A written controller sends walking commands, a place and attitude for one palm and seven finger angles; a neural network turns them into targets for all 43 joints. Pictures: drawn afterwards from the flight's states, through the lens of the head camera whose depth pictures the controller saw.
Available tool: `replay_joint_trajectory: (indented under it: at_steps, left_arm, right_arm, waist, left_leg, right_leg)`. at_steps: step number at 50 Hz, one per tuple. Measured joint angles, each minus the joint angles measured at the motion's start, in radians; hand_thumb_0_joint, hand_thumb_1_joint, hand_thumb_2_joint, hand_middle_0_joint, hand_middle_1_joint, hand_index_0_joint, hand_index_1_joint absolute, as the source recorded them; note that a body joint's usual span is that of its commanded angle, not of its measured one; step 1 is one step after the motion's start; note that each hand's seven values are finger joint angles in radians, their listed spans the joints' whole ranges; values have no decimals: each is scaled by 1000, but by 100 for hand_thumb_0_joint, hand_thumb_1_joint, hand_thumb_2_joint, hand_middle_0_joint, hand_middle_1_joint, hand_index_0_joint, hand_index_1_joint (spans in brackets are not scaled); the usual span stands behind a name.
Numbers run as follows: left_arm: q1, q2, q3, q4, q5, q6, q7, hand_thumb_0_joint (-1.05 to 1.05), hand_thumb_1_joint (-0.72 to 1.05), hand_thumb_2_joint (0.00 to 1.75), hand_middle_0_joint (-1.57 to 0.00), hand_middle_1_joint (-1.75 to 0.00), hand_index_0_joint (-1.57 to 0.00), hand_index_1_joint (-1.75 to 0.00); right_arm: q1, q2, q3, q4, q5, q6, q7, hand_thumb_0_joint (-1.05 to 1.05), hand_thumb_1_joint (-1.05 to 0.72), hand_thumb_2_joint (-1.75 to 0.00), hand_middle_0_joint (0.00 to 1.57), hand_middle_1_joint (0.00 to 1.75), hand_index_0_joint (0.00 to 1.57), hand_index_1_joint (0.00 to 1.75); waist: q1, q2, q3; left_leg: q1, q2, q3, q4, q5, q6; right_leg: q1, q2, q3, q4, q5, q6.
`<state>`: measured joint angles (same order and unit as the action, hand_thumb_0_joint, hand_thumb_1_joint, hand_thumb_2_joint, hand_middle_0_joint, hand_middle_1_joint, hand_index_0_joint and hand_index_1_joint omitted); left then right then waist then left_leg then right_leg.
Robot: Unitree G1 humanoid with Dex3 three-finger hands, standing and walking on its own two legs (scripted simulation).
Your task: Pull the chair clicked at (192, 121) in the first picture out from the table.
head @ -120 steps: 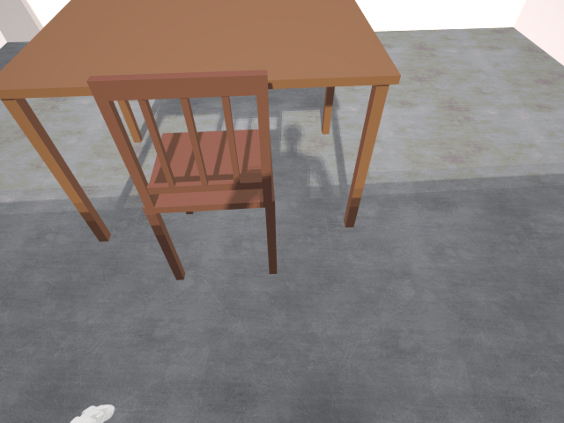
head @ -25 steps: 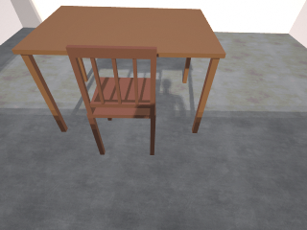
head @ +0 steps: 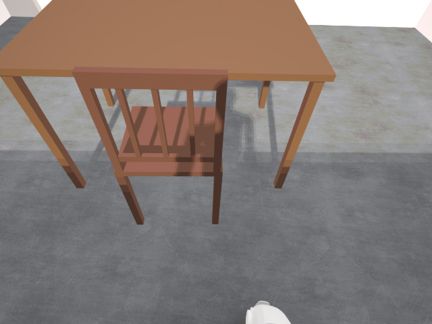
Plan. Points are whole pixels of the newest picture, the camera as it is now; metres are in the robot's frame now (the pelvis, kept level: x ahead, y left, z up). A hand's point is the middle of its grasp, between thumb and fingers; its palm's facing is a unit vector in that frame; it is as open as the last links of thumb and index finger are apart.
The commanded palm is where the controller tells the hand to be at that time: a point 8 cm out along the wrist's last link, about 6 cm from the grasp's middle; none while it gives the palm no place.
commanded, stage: take the last steps up to it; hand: left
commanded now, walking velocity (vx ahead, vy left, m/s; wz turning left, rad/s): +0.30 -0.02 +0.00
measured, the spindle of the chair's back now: (161, 125) +0.68 +0.18 -0.10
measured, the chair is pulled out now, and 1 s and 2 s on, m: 0.00 0.00 0.00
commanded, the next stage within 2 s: come to a stop and stand still in 0.36 s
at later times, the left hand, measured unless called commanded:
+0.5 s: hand (144, 319) +0.17 +0.16 -0.19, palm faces +0.12 -0.98 -0.16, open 7.3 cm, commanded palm none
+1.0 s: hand (162, 293) +0.21 +0.12 -0.17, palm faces +0.07 -0.96 -0.28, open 7.4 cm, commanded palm none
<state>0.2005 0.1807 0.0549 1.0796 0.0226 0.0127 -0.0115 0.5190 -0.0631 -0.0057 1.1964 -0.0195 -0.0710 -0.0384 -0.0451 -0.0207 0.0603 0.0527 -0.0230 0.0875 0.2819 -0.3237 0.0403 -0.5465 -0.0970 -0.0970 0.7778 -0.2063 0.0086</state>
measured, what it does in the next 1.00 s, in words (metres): walks ahead: right foot, then left foot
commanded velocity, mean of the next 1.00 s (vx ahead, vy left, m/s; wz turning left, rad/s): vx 0.02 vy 0.01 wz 0.01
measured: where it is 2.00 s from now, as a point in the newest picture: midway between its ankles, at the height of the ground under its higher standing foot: outside the picture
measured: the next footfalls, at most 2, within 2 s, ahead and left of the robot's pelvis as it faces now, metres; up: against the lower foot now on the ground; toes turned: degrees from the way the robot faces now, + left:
right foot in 0.12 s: +0.20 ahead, -0.13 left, +0.00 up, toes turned -7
left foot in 0.50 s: +0.28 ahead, +0.09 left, +0.00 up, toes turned +8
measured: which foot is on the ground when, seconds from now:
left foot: down 0.00-0.12, up 0.14-0.48, down 0.50-0.92, up 0.94-1.00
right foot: up 0.00-0.10, down 0.12-0.52, up 0.54-0.90, down 0.92-1.00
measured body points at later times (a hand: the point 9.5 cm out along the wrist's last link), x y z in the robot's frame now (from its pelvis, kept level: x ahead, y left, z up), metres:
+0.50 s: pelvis +0.18 -0.02 -0.01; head +0.17 +0.00 +0.44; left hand +0.16 +0.21 -0.17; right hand +0.27 -0.25 -0.14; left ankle +0.23 +0.08 -0.74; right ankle +0.16 -0.12 -0.74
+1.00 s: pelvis +0.19 -0.08 -0.01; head +0.20 -0.10 +0.44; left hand +0.21 +0.17 -0.15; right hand +0.25 -0.31 -0.17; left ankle +0.22 +0.07 -0.72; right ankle +0.20 -0.18 -0.74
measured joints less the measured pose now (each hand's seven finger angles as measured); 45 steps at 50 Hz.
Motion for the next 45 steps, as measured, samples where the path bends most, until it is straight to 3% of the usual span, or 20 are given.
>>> replay_joint_trajectory:
  at_steps: [5, 7, 10, 12, 14, 18, 23, 26, 29, 32, 39, 42, 45]
  left_arm:
    - [-68, -7, 2, -40, -1, -27, -4, 1, 92, 90, -19, -30, -20, -29]
    - [-83, -8, 5, -63, 2, -62, 0, 1, 92, 90, -19, -30, -20, -29]
    - [-77, -26, -1, -77, -6, -83, 10, 0, 91, 90, -19, -30, -20, -29]
    - [-50, -37, -5, -68, -5, -79, 21, 0, 91, 90, -19, -30, -20, -29]
    - [-18, -41, 6, -56, -8, -75, 39, -1, 93, 90, -20, -30, -20, -29]
    - [36, -16, 3, -29, 1, -61, 36, -1, 95, 90, -20, -30, -20, -29]
    - [98, -8, -4, 0, 3, -50, 22, -1, 93, 90, -20, -30, -20, -29]
    - [135, -8, -7, 18, -3, -39, 23, 0, 92, 90, -20, -30, -20, -29]
    - [138, -3, -19, 48, -11, -16, 38, 0, 91, 90, -19, -30, -20, -29]
    - [126, -16, -32, 61, -12, 2, 46, 0, 91, 90, -19, -30, -20, -29]
    - [77, -12, -11, 4, -5, 45, 48, 0, 91, 90, -20, -30, -20, -29]
    - [55, -1, -2, -22, -4, 49, 49, 0, 90, 90, -19, -30, -20, -29]
    - [48, 8, -5, -41, -2, 31, 51, 0, 91, 90, -19, -30, -20, -29]
  right_arm:
    - [6, -16, -9, 7, -4, 7, 2, 0, -91, -90, 20, 30, 20, 30]
    - [0, -19, -11, 7, 5, 17, 9, 0, -91, -90, 20, 30, 20, 30]
    - [-66, -48, -25, -8, 9, 39, 18, 0, -91, -90, 20, 30, 20, 30]
    - [-123, -71, -36, -37, 2, 50, 22, 0, -91, -90, 20, 30, 20, 30]
    - [-177, -88, -43, -76, -3, 54, 22, 0, -91, -90, 19, 30, 20, 30]
    - [-262, -102, -49, -145, -6, 51, 29, 0, -91, -90, 19, 30, 20, 30]
    - [-321, -104, -42, -176, -5, 38, 37, 0, -92, -90, 19, 30, 19, 30]
    - [-329, -99, -27, -173, -5, 21, 32, 0, -91, -90, 19, 30, 19, 30]
    - [-342, -68, 1, -151, -3, 25, 14, 0, -91, -90, 19, 30, 20, 30]
    - [-368, -60, -1, -139, 11, 34, -12, -2, -94, -90, 20, 30, 20, 30]
    - [-408, -80, -27, -153, 7, 83, -15, -2, -94, -90, 20, 30, 20, 30]
    - [-402, -96, -38, -153, 1, 97, -8, -1, -93, -90, 20, 30, 20, 30]
    - [-382, -111, -46, -149, 1, 105, 2, -1, -92, -90, 20, 30, 20, 30]
  waist:
    - [-19, 32, 13]
    - [-7, 33, 14]
    - [8, 57, 16]
    - [11, 63, -1]
    - [8, 62, -21]
    - [18, 47, -55]
    - [60, 30, -62]
    - [75, 21, -57]
    - [93, -30, -38]
    - [94, -37, -14]
    - [79, -6, 33]
    - [73, 9, 34]
    - [68, 24, 19]
  left_leg:
    - [34, 33, -7, 101, -118, -32]
    - [-57, 50, -15, 360, -183, -23]
    - [-278, 70, -58, 829, -154, 5]
    - [-397, 91, -58, 932, -88, 6]
    - [-481, 115, -53, 903, -45, -6]
    - [-536, 142, -30, 673, 10, -27]
    - [-463, 123, -9, 413, 39, -33]
    - [-374, 103, 5, 270, 143, -27]
    - [-335, 64, 37, 271, 94, -2]
    - [-288, 43, 53, 205, 102, 6]
    - [-281, 65, 51, 163, 137, -11]
    - [-299, 82, 43, 183, 137, -30]
    - [-329, 95, 33, 231, 124, -55]
  right_leg:
    - [102, 47, -29, -171, -3, -43]
    - [131, 52, -40, -177, 59, -73]
    - [168, 73, -68, -147, -9, -79]
    - [214, 88, -75, -199, -13, -75]
    - [255, 100, -80, -262, 3, -72]
    - [319, 112, -79, -350, 13, -74]
    - [380, 114, -69, -366, -27, -54]
    - [389, 106, -64, -290, -98, -31]
    - [360, 72, -6, -179, -223, -11]
    - [323, 58, 34, -117, -249, 5]
    - [192, 65, 76, 91, -265, 20]
    - [193, 59, 73, 65, -251, 17]
    - [265, 48, 63, -117, -143, 15]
